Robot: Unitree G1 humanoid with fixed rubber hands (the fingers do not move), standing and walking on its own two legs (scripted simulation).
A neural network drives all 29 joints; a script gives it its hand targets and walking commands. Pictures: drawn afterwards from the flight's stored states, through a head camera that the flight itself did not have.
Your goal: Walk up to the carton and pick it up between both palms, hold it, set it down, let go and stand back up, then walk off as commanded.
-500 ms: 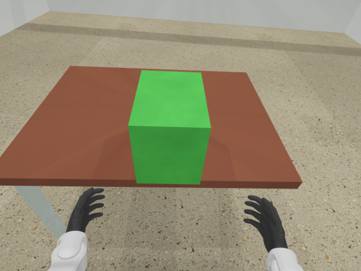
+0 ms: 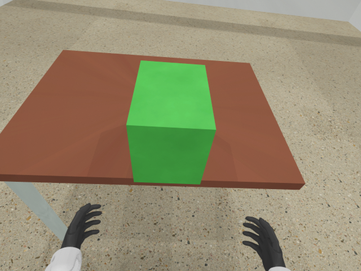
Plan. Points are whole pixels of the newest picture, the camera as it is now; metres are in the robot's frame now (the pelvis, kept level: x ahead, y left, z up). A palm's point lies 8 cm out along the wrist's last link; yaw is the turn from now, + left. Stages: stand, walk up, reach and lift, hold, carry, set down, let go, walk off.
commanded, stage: set down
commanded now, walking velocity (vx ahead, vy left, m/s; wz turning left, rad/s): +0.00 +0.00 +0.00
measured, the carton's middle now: (170, 122) +0.52 +0.06 +0.02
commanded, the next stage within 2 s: let go in 1.12 s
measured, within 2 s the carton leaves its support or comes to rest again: neither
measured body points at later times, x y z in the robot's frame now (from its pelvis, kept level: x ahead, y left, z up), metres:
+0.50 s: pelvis +0.00 +0.00 +0.00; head -0.01 +0.01 +0.45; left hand +0.17 +0.23 -0.07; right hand +0.19 -0.21 -0.05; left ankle +0.01 +0.10 -0.74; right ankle +0.01 -0.11 -0.74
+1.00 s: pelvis +0.01 +0.00 +0.00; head +0.02 +0.00 +0.45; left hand +0.17 +0.23 -0.08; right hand +0.18 -0.21 -0.09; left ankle +0.01 +0.10 -0.74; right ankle +0.01 -0.11 -0.74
